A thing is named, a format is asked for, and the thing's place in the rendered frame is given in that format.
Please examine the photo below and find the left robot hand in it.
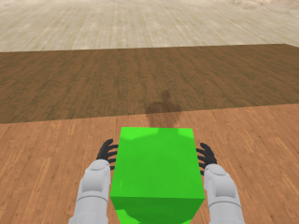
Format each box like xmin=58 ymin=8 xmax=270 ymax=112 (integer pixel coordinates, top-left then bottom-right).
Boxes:
xmin=96 ymin=138 xmax=119 ymax=171

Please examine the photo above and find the carton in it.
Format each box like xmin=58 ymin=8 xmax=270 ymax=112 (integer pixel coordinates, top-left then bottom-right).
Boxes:
xmin=109 ymin=127 xmax=206 ymax=224

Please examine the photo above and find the right robot hand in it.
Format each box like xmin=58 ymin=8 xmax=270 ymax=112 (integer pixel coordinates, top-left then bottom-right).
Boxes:
xmin=196 ymin=142 xmax=217 ymax=176

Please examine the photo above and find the robot right forearm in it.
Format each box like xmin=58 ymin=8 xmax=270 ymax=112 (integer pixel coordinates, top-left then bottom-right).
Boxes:
xmin=204 ymin=163 xmax=246 ymax=224

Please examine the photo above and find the robot left forearm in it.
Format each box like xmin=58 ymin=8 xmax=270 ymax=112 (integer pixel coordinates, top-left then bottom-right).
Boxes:
xmin=68 ymin=159 xmax=111 ymax=224

